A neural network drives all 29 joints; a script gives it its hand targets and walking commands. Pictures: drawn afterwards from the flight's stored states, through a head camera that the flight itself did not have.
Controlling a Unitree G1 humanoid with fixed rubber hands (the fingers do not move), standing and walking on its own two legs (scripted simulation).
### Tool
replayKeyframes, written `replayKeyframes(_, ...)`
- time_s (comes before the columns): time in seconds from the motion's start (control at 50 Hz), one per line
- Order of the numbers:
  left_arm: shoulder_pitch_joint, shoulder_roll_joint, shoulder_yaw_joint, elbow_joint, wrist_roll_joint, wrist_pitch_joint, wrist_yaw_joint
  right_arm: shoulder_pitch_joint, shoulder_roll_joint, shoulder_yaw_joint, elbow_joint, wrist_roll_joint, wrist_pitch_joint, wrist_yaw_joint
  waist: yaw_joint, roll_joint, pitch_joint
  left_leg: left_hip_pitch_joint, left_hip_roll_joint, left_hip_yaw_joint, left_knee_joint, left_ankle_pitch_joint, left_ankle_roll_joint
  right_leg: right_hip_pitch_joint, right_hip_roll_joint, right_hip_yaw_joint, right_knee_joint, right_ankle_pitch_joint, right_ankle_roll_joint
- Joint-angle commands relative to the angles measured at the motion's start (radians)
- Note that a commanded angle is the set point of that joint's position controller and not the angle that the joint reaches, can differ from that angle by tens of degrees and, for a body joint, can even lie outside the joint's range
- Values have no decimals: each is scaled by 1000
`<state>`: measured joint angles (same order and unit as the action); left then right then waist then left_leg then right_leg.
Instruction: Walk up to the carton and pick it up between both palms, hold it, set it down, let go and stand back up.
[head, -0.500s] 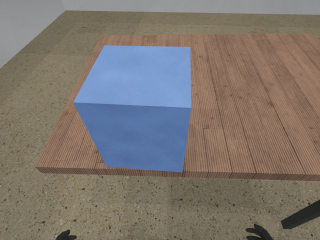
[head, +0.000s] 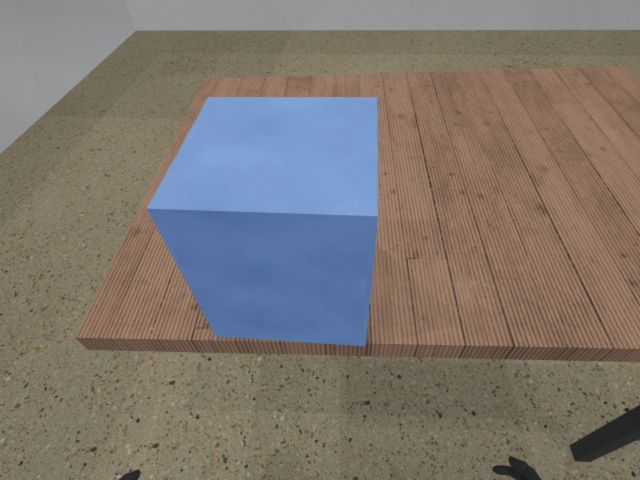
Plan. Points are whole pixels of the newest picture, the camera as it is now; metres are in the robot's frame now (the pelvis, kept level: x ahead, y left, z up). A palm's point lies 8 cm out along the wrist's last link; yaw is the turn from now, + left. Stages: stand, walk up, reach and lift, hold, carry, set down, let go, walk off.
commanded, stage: stand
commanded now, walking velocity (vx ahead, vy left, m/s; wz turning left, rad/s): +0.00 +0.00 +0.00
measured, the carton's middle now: (289, 226) +0.41 +0.05 +0.11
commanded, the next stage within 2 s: none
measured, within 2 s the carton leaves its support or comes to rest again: neither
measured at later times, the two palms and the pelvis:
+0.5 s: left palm out of the picture +0.09 +0.29 -0.10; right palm out of the picture +0.10 -0.25 -0.11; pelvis +0.00 +0.00 +0.00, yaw +0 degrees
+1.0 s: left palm out of the picture +0.08 +0.29 -0.10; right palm out of the picture +0.09 -0.25 -0.11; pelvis -0.01 +0.00 +0.00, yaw +0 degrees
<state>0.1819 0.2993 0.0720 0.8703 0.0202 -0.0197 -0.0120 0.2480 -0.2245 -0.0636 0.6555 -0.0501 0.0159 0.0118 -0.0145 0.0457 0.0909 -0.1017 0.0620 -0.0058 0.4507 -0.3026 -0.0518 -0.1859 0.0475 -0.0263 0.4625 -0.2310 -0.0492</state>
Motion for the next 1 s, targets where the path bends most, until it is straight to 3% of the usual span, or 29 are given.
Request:
replayKeyframes(0.0, -57, 221, 33, -31, -1, -55, 3, -7, -248, -47, 51, 24, -42, -27, 9, 11, -202, 5, 59, -27, -59, 244, 76, 107, -181, 143, -77, 384, -15)
replayKeyframes(0.98, -65, 225, 27, 25, -6, -56, 11, -8, -248, -41, 104, 25, -46, -24, 8, -8, -150, -3, 63, -35, -86, 183, 72, 72, -188, 160, -123, 304, -11)
